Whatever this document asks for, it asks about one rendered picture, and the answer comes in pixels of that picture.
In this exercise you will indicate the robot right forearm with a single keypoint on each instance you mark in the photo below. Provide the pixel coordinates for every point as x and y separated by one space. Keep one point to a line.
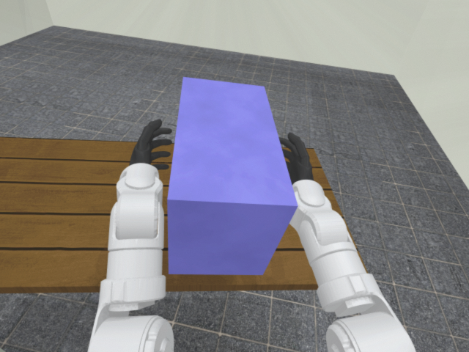
344 286

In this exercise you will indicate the right robot hand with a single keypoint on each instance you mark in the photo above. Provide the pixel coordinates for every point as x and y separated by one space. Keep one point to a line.
299 167

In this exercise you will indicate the robot left forearm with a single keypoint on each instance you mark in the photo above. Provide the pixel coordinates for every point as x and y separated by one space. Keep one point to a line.
134 277

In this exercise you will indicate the left robot hand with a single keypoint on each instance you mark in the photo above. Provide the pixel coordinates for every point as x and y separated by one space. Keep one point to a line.
142 150

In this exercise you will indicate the robot left upper arm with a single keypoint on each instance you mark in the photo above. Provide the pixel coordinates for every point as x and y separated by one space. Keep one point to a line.
149 333

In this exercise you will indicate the carton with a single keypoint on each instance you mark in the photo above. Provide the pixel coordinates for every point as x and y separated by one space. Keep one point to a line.
230 196

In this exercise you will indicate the robot right upper arm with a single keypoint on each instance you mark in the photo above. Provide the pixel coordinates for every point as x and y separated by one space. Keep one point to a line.
373 332

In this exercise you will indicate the table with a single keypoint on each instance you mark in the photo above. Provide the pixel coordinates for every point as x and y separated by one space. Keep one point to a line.
56 197

